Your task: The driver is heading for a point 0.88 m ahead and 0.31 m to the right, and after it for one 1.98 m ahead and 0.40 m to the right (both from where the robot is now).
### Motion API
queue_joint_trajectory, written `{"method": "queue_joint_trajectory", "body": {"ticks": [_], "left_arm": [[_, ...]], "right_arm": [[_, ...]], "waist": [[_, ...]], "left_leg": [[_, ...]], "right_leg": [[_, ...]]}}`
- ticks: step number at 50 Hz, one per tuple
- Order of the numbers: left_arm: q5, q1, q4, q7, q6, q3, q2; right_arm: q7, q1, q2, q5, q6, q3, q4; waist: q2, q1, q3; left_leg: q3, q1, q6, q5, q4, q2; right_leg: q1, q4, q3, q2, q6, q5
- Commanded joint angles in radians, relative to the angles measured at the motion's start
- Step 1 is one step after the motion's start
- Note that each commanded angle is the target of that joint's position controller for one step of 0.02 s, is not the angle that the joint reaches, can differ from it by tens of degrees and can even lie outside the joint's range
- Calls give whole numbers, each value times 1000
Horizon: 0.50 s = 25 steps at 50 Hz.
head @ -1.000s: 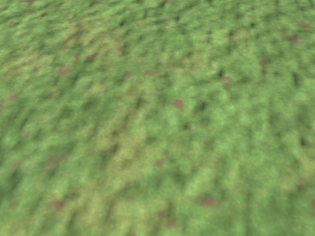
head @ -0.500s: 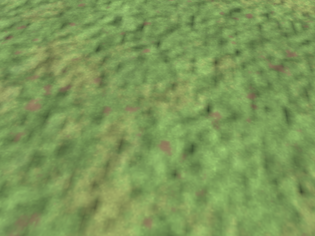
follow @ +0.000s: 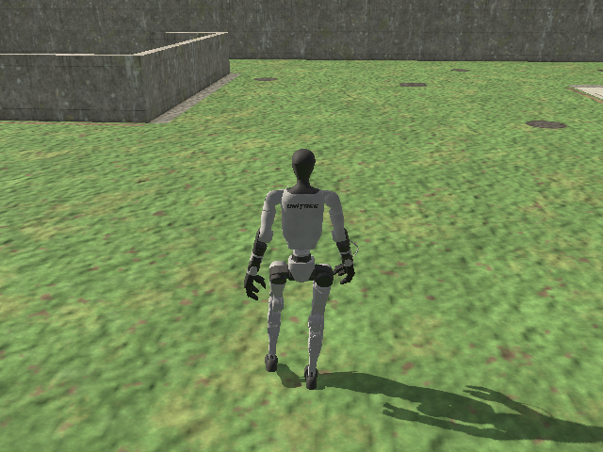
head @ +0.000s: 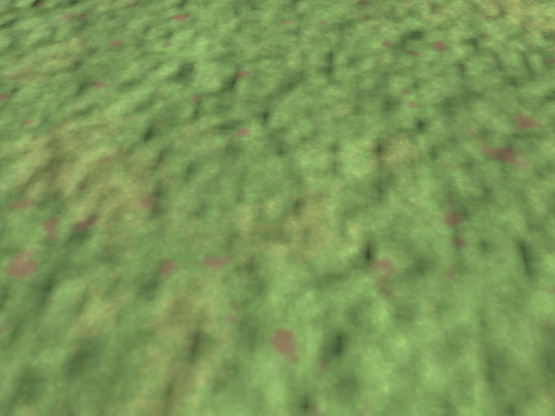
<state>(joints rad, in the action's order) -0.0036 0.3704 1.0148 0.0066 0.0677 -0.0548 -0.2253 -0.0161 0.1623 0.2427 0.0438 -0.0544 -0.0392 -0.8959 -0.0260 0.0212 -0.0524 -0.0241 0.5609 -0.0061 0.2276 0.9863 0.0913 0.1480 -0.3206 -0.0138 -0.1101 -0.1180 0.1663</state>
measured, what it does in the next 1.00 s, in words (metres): walks ahead, turning right: left foot, then right foot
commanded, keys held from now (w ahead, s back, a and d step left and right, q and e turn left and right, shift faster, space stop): w+e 1.00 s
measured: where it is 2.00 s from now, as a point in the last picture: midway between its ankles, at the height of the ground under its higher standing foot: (447, 269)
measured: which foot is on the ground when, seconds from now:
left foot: up 0.00-0.26, down 0.28-0.82, up 0.84-1.00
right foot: down 0.00-0.28, up 0.30-0.78, down 0.80-1.00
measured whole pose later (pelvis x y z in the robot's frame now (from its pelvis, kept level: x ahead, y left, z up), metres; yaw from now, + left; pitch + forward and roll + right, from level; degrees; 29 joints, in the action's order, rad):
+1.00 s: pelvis +0.48 -0.10 -0.01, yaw -35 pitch +1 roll +0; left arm -0.01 0.26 0.83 0.01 0.02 -0.07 -0.27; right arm -0.01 0.21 0.26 0.04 -0.04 -0.05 -0.78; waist -0.03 -0.01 -0.07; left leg 0.00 0.53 0.03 0.33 1.13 0.12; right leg 0.23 -0.40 -0.01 -0.14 -0.14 0.18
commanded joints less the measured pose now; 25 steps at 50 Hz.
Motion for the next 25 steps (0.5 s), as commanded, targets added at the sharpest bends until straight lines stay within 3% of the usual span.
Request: {"method": "queue_joint_trajectory", "body": {"ticks": [1,6,9,11,12,13,14,15,16,17,18,19,21,25], "left_arm": [[2,7,-58,-3,16,-26,-132],[-5,102,-55,-6,7,-32,-140],[-15,117,-65,-15,0,-38,-154],[-18,74,-84,-22,-3,-47,-175],[-18,48,-95,-22,-2,-52,-188],[-13,31,-102,-15,3,-53,-188],[-1,26,-127,-7,11,-44,-148],[35,113,-162,-8,12,-23,-41],[10,136,-157,-14,-1,-33,-113],[-8,85,-144,-12,-13,-40,-138],[-14,24,-152,0,-15,-38,-122],[-20,-2,-159,10,-22,-37,-106],[-34,-12,-167,27,-47,-36,-90],[-34,-120,-221,47,-67,-28,-78]], "right_arm": [[-2,-45,51,-3,8,-7,73],[-3,-213,53,-16,6,2,142],[-3,-266,67,-23,-4,4,181],[1,-207,91,-25,-16,-3,179],[6,-134,107,-26,-23,-10,161],[16,-6,133,-22,-36,-23,124],[31,143,199,0,-50,-41,106],[40,215,295,23,-41,-63,114],[37,173,261,7,-22,-64,112],[33,95,160,0,-18,-41,134],[29,46,102,-6,-20,-26,136],[29,39,83,-5,-25,-20,130],[29,69,76,-14,-40,-18,104],[22,130,93,-28,-65,-28,76]], "waist": [[72,-17,-26],[91,51,-7],[105,62,-4],[115,20,9],[117,-14,34],[72,-73,99],[-22,-129,222],[-232,-104,357],[-225,-67,349],[-78,-47,194],[-16,-41,101],[-44,-29,66],[-89,-11,46],[-66,-10,42]], "left_leg": [[33,42,41,-115,-131,-2],[28,52,49,-218,-305,-38],[14,28,38,-179,-377,-57],[3,-94,18,-117,-451,-73],[11,-211,4,-81,-486,-94],[16,-387,-19,-91,-551,-100],[-130,-610,-65,24,-582,55],[-522,-887,-155,117,-640,337],[-718,-821,-204,232,-716,369],[-573,-680,-185,285,-730,321],[-416,-560,-164,182,-751,262],[-301,-496,-139,65,-772,219],[-166,-440,-122,-102,-791,174],[-36,-477,-144,-280,-821,181]], "right_leg": [[55,180,254,244,-137,-166],[-55,116,274,236,-109,-257],[-116,52,313,255,-98,-331],[-99,-3,336,261,-66,-367],[-70,-64,339,250,-49,-420],[-32,-214,308,200,-28,-448],[78,-457,247,128,-4,-301],[377,-750,118,-16,34,266],[495,-885,103,26,25,379],[516,-924,113,90,21,285],[497,-891,104,124,29,208],[470,-857,96,149,37,172],[439,-839,78,165,54,140],[535,-812,62,184,73,42]]}}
